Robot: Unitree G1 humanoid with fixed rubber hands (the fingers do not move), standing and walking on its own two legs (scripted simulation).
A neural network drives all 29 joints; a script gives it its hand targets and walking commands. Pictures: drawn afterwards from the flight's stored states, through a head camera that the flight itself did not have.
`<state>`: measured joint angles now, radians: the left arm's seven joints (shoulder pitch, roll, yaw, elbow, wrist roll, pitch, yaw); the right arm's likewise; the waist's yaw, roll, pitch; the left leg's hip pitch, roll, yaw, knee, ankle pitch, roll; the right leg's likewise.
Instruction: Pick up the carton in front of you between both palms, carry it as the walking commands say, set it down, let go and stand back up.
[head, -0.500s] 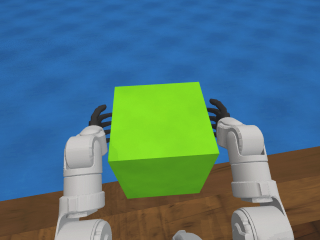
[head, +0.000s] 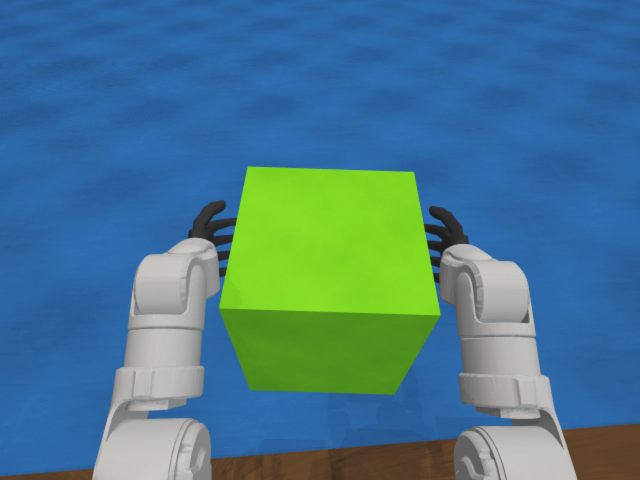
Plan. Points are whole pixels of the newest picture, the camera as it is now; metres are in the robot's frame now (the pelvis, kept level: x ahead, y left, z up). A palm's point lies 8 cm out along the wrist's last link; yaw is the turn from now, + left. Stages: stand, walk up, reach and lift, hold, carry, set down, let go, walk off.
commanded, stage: carry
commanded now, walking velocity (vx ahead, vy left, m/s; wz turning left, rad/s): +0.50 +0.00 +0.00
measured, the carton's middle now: (326, 288) +0.36 +0.00 +0.05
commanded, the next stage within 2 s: none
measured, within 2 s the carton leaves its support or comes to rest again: neither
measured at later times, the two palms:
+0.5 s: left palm (244, 188) +0.70 +0.15 -0.05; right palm (381, 172) +0.74 -0.14 -0.05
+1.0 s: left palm (279, 129) +1.12 +0.10 -0.16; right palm (378, 133) +1.07 -0.20 -0.15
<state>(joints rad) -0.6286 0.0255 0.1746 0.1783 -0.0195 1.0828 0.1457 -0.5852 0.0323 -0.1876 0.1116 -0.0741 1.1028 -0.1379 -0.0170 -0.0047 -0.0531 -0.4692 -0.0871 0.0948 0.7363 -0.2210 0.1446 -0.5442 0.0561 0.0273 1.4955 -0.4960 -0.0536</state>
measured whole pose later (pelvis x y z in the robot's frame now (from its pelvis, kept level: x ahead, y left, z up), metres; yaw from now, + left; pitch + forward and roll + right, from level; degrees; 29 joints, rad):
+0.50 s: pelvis +0.38 -0.04 -0.13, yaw +0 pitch +4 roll -1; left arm -0.58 0.00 0.13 0.22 0.00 1.09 0.16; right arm -0.58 0.02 -0.23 0.19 -0.05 1.11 -0.13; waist 0.14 0.00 -0.02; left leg -0.72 0.03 -0.06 1.06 -0.22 0.03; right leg -0.42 0.12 -0.09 0.84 -0.36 -0.14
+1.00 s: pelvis +0.75 +0.00 -0.22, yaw -1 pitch +6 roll -1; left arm -0.54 -0.07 0.22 0.01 0.06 1.10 0.15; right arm -0.54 0.03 -0.19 0.06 0.02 1.07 -0.16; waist -0.12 0.00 0.05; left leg -0.32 -0.06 0.07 0.61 -0.40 0.11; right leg -0.82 -0.04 0.00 1.00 -0.27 -0.02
